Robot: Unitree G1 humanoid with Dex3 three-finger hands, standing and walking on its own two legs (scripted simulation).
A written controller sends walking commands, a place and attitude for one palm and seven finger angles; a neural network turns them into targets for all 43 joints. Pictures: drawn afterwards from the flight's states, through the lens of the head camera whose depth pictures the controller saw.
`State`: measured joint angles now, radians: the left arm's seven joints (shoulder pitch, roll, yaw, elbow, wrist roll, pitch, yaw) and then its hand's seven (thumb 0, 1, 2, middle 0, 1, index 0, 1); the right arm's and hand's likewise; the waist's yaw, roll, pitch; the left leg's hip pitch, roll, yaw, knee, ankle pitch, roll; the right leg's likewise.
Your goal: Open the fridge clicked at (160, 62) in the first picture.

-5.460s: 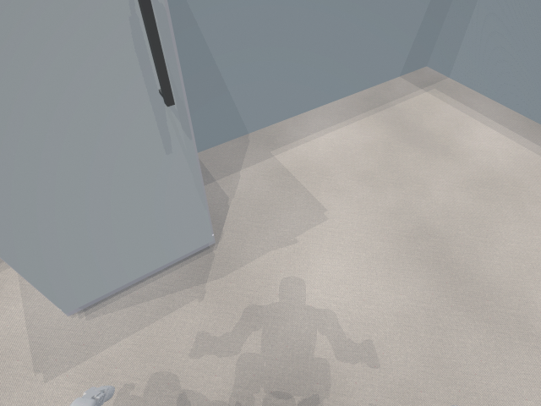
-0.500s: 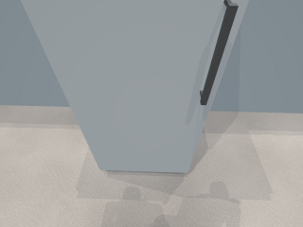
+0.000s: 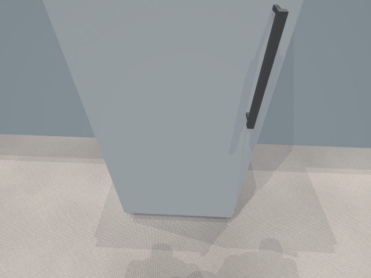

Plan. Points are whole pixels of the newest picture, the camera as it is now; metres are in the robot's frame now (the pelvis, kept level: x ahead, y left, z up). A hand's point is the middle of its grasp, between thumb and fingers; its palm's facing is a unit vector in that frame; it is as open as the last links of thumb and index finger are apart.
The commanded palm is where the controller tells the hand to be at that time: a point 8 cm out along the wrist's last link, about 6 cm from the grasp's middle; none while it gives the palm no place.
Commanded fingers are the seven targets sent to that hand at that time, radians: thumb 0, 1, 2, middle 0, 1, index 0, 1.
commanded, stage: come to a stop and stand still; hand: right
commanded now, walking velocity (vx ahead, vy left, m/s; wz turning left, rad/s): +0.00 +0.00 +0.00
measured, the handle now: (261, 75) +0.57 -0.15 +0.19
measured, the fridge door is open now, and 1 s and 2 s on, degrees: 0 0 0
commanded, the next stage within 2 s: look again from close up in 0.34 s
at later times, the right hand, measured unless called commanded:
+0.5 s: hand out of the picture +0.02 -0.24 -0.15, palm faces -0.01 +0.95 -0.33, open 7.4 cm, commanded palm none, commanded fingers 0.00 -0.90 -0.90 0.20 0.30 0.20 0.30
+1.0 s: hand out of the picture +0.01 -0.20 -0.16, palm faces -0.01 +0.97 -0.24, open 7.4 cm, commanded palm none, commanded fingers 0.00 -0.90 -0.90 0.20 0.30 0.20 0.30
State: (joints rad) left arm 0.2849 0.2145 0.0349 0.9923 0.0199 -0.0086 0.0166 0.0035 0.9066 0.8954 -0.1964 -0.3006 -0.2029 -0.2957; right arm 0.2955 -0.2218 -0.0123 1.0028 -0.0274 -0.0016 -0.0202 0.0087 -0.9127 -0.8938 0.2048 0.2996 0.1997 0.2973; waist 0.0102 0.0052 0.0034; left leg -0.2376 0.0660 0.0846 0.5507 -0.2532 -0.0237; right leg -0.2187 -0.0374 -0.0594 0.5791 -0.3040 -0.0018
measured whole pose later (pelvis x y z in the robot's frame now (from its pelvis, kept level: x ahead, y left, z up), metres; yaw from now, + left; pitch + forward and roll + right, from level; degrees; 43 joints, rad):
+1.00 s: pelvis -0.02 +0.00 +0.01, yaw -1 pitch -3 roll +0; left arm 0.22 0.23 0.01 1.10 0.01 0.00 -0.01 0.00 0.91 0.90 -0.20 -0.30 -0.20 -0.30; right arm 0.24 -0.24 0.01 1.07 -0.03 -0.01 -0.02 0.01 -0.91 -0.89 0.21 0.30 0.20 0.30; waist 0.00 0.01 0.05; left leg -0.20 0.07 0.10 0.40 -0.14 -0.02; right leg -0.19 -0.02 -0.05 0.43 -0.19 0.00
